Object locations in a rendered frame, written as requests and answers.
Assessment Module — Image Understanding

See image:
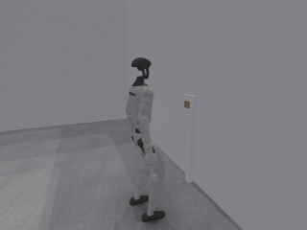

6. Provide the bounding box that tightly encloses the button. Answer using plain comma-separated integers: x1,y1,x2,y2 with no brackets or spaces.
184,101,190,108

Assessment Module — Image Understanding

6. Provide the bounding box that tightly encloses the robot right shin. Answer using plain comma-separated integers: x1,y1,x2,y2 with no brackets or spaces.
147,178,165,216

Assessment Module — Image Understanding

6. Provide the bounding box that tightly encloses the panel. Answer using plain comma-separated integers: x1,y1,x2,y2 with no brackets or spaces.
182,94,197,183

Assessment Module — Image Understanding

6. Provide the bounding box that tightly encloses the robot right forearm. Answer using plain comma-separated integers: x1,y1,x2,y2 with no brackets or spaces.
139,116,153,153

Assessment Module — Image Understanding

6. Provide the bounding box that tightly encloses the robot left thigh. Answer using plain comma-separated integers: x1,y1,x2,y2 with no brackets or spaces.
131,136,151,174

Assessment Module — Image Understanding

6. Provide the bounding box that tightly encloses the right robot upper arm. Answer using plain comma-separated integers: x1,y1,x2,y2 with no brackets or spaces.
137,86,154,124

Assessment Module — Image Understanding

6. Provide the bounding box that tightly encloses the robot left forearm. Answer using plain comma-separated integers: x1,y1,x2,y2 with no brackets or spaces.
127,113,136,133

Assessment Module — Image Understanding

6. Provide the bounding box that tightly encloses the right robot hand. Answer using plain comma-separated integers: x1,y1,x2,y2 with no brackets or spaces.
144,152,158,175

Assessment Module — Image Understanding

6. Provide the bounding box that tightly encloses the left robot upper arm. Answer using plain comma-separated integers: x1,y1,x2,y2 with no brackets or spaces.
126,88,131,115

